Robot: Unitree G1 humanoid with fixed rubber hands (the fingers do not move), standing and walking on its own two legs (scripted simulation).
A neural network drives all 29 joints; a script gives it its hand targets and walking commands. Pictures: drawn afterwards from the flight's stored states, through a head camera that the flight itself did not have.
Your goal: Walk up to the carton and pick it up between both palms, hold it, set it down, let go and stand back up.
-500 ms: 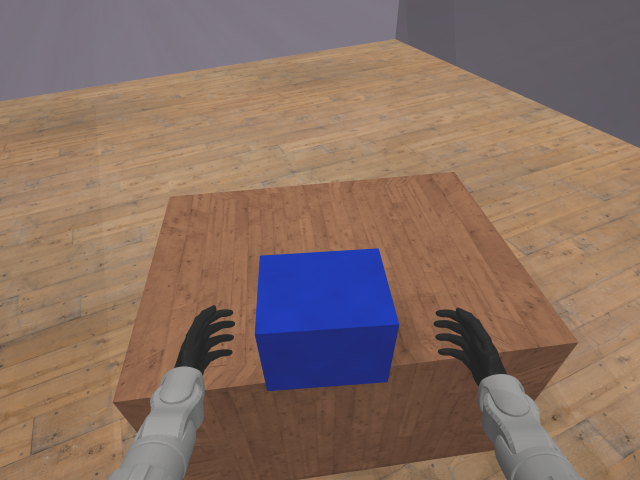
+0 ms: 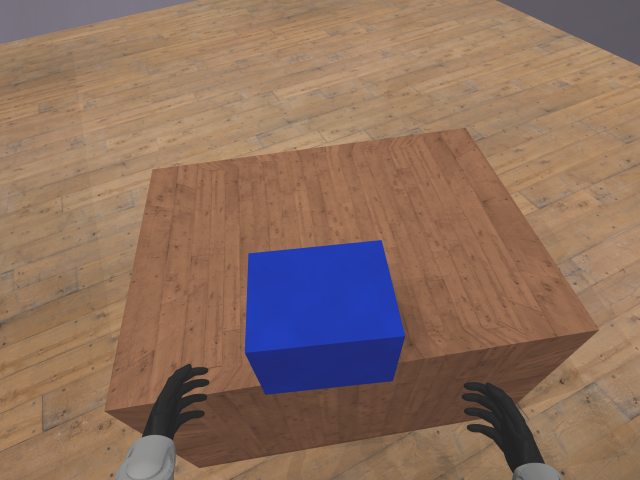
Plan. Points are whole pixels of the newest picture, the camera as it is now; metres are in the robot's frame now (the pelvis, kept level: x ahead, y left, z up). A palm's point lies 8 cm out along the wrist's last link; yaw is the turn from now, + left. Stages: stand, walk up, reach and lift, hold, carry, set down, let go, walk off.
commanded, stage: set down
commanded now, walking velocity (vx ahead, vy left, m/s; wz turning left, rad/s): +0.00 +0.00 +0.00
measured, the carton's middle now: (322, 318) +0.38 +0.04 -0.13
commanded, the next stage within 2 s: let go in 0.34 s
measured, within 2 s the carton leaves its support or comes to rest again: neither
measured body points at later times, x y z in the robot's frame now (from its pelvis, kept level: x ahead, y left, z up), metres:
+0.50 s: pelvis -0.02 -0.01 +0.00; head -0.02 +0.01 +0.45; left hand +0.14 +0.23 -0.09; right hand +0.14 -0.23 -0.09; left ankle -0.03 +0.12 -0.74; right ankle -0.03 -0.11 -0.74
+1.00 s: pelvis -0.05 +0.00 -0.01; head -0.04 +0.01 +0.44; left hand +0.09 +0.25 -0.11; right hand +0.06 -0.25 -0.12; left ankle -0.03 +0.12 -0.74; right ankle -0.03 -0.11 -0.74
